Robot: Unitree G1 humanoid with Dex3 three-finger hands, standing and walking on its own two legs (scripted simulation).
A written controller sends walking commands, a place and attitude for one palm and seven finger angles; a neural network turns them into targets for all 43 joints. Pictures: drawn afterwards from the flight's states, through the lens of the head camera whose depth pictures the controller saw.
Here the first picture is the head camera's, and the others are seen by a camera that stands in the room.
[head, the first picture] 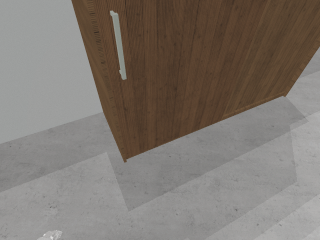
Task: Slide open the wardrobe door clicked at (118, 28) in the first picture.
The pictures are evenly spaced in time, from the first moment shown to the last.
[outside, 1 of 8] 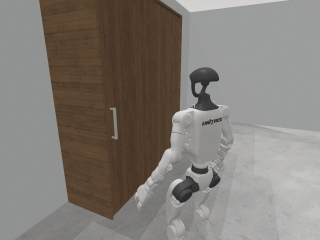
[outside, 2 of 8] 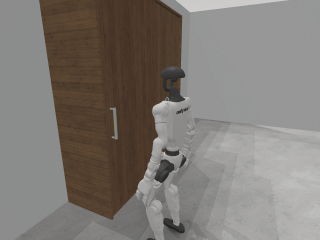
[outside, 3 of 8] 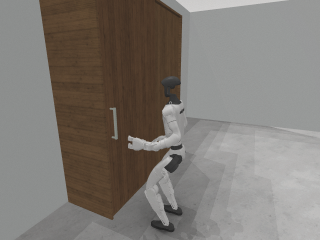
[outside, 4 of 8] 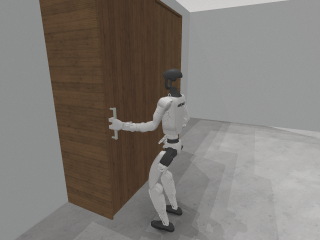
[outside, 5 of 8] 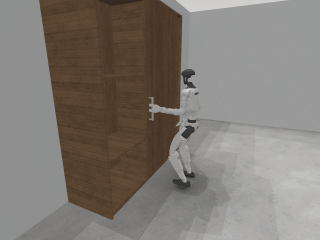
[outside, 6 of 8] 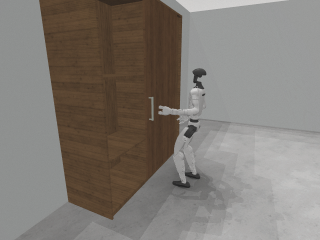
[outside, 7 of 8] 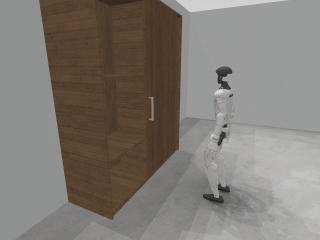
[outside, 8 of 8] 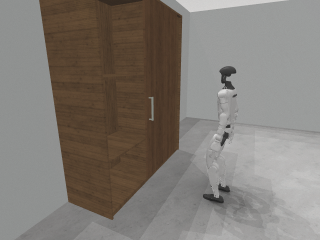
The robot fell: no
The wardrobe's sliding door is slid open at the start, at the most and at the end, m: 0.00 0.63 0.62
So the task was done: yes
